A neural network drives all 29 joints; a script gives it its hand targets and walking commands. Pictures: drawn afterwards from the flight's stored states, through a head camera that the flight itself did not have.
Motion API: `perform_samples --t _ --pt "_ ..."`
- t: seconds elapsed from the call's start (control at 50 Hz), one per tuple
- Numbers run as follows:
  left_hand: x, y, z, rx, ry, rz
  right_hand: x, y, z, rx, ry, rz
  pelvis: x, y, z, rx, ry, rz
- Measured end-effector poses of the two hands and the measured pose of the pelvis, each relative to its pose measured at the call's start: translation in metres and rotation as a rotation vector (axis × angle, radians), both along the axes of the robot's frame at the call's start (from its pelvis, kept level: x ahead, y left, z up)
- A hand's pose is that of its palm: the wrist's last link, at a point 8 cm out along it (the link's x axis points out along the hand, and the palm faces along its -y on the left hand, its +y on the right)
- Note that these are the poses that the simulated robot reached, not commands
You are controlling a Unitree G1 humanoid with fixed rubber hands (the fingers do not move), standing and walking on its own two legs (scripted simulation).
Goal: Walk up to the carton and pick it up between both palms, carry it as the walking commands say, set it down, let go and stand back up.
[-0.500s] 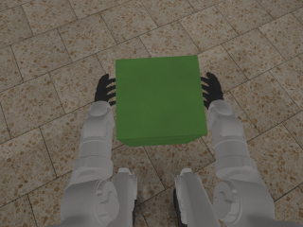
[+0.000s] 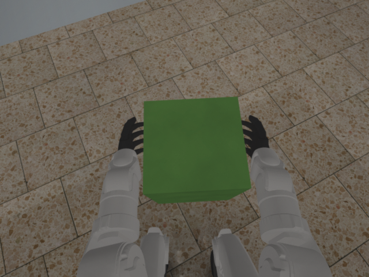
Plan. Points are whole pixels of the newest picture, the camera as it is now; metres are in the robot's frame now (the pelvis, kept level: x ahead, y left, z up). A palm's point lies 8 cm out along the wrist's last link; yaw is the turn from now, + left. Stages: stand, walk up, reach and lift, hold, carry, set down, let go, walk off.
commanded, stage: reach and lift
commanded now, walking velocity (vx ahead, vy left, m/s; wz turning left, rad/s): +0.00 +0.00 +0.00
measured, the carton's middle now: (192, 158) +0.41 +0.00 -0.11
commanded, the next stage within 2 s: none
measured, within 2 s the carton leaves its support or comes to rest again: neither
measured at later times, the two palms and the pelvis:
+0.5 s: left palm (118, 147) +0.38 +0.14 +0.03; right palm (272, 145) +0.38 -0.15 +0.04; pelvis +0.02 +0.00 +0.07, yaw +0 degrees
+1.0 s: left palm (103, 141) +0.36 +0.15 +0.10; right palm (289, 138) +0.36 -0.15 +0.11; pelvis +0.03 +0.00 +0.11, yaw +0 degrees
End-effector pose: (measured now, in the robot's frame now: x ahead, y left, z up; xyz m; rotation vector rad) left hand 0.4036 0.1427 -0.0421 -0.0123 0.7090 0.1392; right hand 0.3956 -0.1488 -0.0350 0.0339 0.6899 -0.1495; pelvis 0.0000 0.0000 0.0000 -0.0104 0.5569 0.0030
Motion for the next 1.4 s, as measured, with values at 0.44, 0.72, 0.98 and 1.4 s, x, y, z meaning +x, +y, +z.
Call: perform_samples --t 0.44,0.72,0.98,1.4 --pt "-0.019 0.000 0.065 0.002 0.003 -0.002 -0.017 0.000 0.066 -0.007 0.003 0.006 0.015 -0.004 0.058 0.007 -0.135 0.002" --pt "-0.030 0.003 0.107 0.006 0.000 -0.006 -0.029 0.003 0.107 -0.009 0.001 0.009 0.022 0.000 0.091 0.007 -0.242 0.001" --pt "-0.039 0.003 0.142 0.013 -0.005 -0.015 -0.038 0.003 0.143 -0.014 -0.004 0.013 0.029 0.003 0.114 0.007 -0.356 -0.002" --pt "-0.055 0.000 0.199 0.035 -0.033 -0.024 -0.051 0.000 0.199 -0.031 -0.033 0.034 0.040 0.001 0.135 0.010 -0.563 -0.004"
